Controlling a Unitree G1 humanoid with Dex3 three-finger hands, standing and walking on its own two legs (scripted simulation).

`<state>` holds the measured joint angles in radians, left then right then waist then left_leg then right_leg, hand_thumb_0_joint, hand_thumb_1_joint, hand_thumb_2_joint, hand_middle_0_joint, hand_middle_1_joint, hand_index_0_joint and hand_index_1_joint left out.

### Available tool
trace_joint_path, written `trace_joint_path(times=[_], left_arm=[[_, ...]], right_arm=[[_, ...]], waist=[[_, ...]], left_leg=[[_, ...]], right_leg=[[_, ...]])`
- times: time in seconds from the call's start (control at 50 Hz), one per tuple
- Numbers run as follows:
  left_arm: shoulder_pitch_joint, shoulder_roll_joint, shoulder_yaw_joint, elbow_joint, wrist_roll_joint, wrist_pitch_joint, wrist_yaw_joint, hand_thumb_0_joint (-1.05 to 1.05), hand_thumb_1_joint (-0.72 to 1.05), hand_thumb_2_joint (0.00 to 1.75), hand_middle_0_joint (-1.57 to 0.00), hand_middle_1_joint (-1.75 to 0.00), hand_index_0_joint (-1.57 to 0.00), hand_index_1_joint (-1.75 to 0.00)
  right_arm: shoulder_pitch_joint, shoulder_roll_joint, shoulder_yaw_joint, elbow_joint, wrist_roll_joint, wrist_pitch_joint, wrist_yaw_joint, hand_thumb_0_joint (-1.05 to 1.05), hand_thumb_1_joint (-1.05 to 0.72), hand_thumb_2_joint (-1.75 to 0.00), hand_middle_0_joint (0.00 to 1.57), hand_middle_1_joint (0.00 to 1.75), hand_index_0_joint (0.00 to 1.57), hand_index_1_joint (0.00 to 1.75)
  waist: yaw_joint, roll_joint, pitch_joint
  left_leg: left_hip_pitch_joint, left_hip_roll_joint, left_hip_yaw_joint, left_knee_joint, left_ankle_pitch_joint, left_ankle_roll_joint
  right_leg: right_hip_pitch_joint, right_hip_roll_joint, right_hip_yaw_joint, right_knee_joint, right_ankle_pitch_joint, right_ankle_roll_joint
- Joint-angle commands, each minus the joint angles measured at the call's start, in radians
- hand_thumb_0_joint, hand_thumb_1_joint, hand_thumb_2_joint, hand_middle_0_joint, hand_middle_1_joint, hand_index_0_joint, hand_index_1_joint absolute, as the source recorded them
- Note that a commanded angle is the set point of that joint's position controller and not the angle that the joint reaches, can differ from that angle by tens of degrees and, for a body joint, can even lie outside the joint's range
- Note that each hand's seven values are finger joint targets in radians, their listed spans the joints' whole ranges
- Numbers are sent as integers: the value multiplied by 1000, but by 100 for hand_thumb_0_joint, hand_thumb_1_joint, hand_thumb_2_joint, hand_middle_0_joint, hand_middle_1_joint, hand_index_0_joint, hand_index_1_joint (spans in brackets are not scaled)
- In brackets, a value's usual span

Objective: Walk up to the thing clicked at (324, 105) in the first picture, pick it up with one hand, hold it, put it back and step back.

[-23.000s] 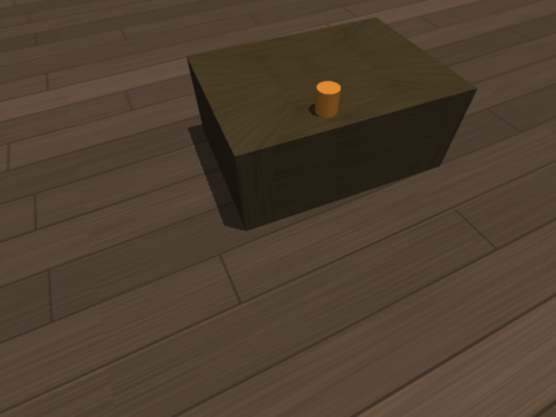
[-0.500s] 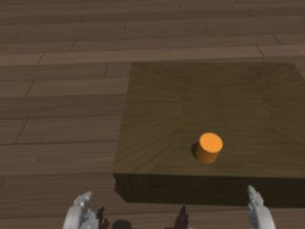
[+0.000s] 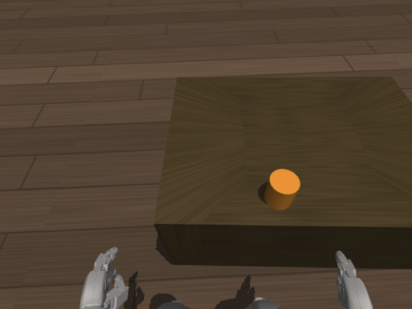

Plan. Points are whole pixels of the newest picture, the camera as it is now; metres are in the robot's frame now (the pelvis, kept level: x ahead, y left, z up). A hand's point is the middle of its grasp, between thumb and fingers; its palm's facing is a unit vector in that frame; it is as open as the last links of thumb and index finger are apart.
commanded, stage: home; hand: right
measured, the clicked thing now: (281, 189) +0.49 -0.20 -0.22
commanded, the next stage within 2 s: stand in 1.52 s
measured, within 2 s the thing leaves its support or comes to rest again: neither
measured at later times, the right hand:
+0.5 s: hand (324, 283) +0.19 -0.20 -0.06, palm faces +0.11 +0.96 -0.26, open 17.5 cm
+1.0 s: hand (324, 283) +0.19 -0.20 -0.06, palm faces +0.10 +0.96 -0.27, open 17.5 cm
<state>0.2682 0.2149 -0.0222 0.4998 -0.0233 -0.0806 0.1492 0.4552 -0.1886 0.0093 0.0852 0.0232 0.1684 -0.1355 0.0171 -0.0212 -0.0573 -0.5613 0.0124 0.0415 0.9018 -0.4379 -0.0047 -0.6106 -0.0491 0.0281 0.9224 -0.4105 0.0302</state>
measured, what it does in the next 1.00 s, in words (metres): stands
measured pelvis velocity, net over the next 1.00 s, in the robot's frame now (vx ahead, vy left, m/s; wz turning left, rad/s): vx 0.02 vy -0.02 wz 0.01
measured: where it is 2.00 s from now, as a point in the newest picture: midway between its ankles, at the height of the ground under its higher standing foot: outside the picture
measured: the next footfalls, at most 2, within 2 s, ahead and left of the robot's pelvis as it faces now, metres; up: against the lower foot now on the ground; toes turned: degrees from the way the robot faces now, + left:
none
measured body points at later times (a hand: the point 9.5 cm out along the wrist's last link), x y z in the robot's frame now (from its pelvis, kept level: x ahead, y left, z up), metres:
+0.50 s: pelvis +0.02 -0.02 +0.00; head +0.05 -0.03 +0.45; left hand +0.18 +0.22 -0.07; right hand +0.18 -0.25 -0.04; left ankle +0.01 +0.12 -0.69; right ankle +0.04 -0.14 -0.69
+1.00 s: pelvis +0.02 -0.02 +0.00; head +0.04 -0.02 +0.45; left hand +0.18 +0.23 -0.07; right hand +0.18 -0.25 -0.04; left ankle +0.01 +0.12 -0.69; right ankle +0.04 -0.14 -0.69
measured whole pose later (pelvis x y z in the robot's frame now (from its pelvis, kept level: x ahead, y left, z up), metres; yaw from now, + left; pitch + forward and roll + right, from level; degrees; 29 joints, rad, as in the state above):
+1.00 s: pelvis +0.02 -0.02 +0.00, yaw +0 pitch +6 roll +2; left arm 0.27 0.21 -0.02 0.53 -0.01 -0.12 0.16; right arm 0.44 -0.19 0.01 0.05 0.01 0.26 -0.14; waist 0.02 -0.02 -0.08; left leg -0.52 0.01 0.03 0.87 -0.45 -0.03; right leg -0.58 -0.05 0.02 0.93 -0.45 0.01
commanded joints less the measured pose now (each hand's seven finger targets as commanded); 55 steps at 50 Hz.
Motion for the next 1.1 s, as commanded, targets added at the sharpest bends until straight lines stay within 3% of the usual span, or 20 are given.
trace_joint_path(times=[0.0, 0.08, 0.14, 0.16, 0.18, 0.2, 0.22, 0.26, 0.36, 0.42, 0.48, 0.5, 0.58, 0.72, 0.74, 0.8, 0.88, 0.9, 0.96, 1.08], left_arm=[[-69, 108, 47, -149, 7, -79, 21, 0, 90, 90, -20, -30, -20, -30], [-76, 110, 45, -143, 9, -94, 25, 0, 90, 90, -20, -30, -20, -30], [-74, 107, 48, -133, 12, -96, 24, 0, 90, 90, -20, -30, -20, -30], [-75, 112, 50, -133, 12, -96, 26, 0, 90, 90, -20, -30, -20, -30], [-73, 103, 42, -127, 13, -94, 25, 0, 90, 90, -20, -30, -20, -30], [-76, 104, 46, -124, 14, -95, 25, 0, 90, 90, -20, -30, -20, -30], [-77, 107, 46, -126, 14, -96, 24, 0, 90, 90, -20, -30, -20, -30], [-75, 109, 49, -123, 15, -94, 21, 0, 90, 90, -20, -30, -20, -30], [-75, 109, 47, -126, 16, -94, 20, 0, 90, 90, -20, -30, -20, -30], [-72, 108, 47, -125, 18, -99, 21, 0, 90, 90, -20, -30, -20, -30], [-59, 114, 55, -120, 19, -99, 19, 0, 90, 90, -20, -30, -20, -30], [-61, 109, 51, -120, 20, -98, 18, 0, 90, 90, -20, -30, -20, -30], [-54, 116, 57, -117, 20, -93, 14, 0, 90, 90, -20, -30, -20, -30], [-65, 114, 50, -126, 19, -95, 14, 0, 90, 90, -20, -30, -20, -30], [-64, 113, 53, -123, 19, -94, 16, 0, 90, 90, -20, -30, -20, -30], [-70, 110, 48, -127, 19, -97, 18, 0, 90, 90, -20, -30, -20, -30], [-52, 112, 55, -123, 20, -97, 18, 0, 90, 90, -20, -30, -20, -30], [-51, 113, 55, -122, 19, -98, 17, 0, 90, 90, -20, -30, -20, -30], [-57, 106, 53, -119, 22, -96, 19, 0, 90, 90, -20, -30, -20, -30], [-67, 114, 54, -131, 19, -101, 22, 0, 90, 90, -20, -30, -20, -30]], right_arm=[[-86, -108, -55, -228, -14, -51, -15, 0, 56, -4, 5, 5, 5, 5], [-57, -83, -32, -212, -14, -37, -17, 0, 57, -4, 5, 5, 5, 5], [-9, -94, -54, -181, -20, -23, -21, 0, 55, -5, 5, 5, 5, 5], [-19, -129, -78, -212, -21, -23, -24, 0, 55, -5, 5, 5, 5, 5], [-12, -96, -49, -186, -20, -19, -21, 0, 54, -6, 5, 5, 5, 5], [-20, -106, -61, -202, -20, -18, -21, 0, 52, -7, 5, 6, 5, 6], [-1, -82, -44, -157, -19, -12, -20, 0, 54, -5, 5, 5, 5, 5], [-20, -102, -64, -185, -20, -9, -21, 0, 55, -5, 5, 5, 5, 5], [-62, -99, -53, -213, -18, -4, -18, 0, 57, -4, 5, 5, 5, 5], [-52, -85, -41, -209, -18, 3, -15, 0, 58, -3, 5, 5, 5, 5], [-50, -110, -65, -247, -22, 7, -19, 0, 57, -4, 5, 5, 5, 5], [-6, -81, -40, -189, -21, 15, -13, 0, 56, -4, 5, 5, 5, 5], [-21, -94, -53, -211, -24, 24, -17, 0, 57, -4, 5, 5, 5, 5], [-56, -96, -50, -212, -20, 35, -18, 0, 59, -3, 5, 4, 5, 4], [-52, -114, -65, -229, -21, 33, -19, 0, 59, -3, 5, 4, 5, 4], [-41, -89, -42, -207, -19, 37, -15, 0, 57, -4, 5, 5, 5, 5], [-48, -111, -65, -243, -24, 40, -17, 0, 57, -4, 5, 5, 5, 5], [-20, -84, -47, -197, -24, 44, -15, 0, 58, -3, 5, 5, 5, 5], [-60, -109, -65, -231, -24, 40, -17, 0, 57, -4, 5, 5, 5, 5], [-53, -97, -50, -226, -22, 39, -16, 0, 57, -4, 5, 5, 5, 5]], waist=[[15, 3, -133], [10, 11, -124], [-6, 17, -135], [-9, 11, -131], [-2, 24, -120], [-6, 25, -130], [0, 35, -114], [-6, -3, -121], [-1, -20, -97], [10, -20, -116], [0, -38, -173], [1, -11, -158], [-4, -23, -177], [-2, -27, -106], [-4, -21, -112], [3, -6, -101], [-1, -42, -155], [5, -4, -140], [2, -23, -147], [-1, -5, -113]], left_leg=[[18, -20, -1, -193, 72, 1], [23, -25, 9, -186, 86, 3], [49, -26, 17, -176, 139, 2], [51, -25, 16, -179, 153, 1], [57, -24, 15, -179, 166, -1], [64, -25, 18, -175, 182, -1], [59, -25, 17, -175, 186, -2], [61, -27, 19, -169, 184, 2], [44, -32, 21, -173, 146, 5], [59, -34, 27, -165, 182, 4], [86, -34, 28, -150, 236, 6], [87, -34, 32, -149, 250, 4], [92, -38, 35, -137, 283, 5], [71, -35, 28, -170, 195, 5], [74, -33, 26, -175, 194, 4], [68, -33, 21, -179, 195, 2], [79, -37, 33, -154, 241, 6], [77, -37, 35, -154, 252, 3], [73, -36, 28, -161, 221, 3], [54, -34, 22, -180, 147, 4]], right_leg=[[106, 40, -50, -146, 43, -42], [109, 35, -43, -150, 61, -41], [109, 36, -41, -147, 120, -40], [117, 37, -45, -143, 133, -38], [110, 38, -46, -143, 142, -39], [114, 37, -44, -140, 157, -40], [105, 37, -45, -141, 158, -41], [112, 34, -41, -149, 163, -36], [113, 27, -37, -171, 128, -30], [130, 22, -30, -165, 168, -28], [157, 21, -30, -154, 236, -24], [149, 20, -28, -148, 257, -26], [162, 15, -23, -148, 325, -18], [117, 20, -30, -169, 184, -25], [120, 25, -36, -165, 180, -28], [118, 27, -41, -158, 173, -30], [145, 19, -29, -156, 242, -23], [141, 18, -29, -152, 254, -26], [129, 22, -32, -152, 208, -29], [108, 27, -39, -166, 128, -30]])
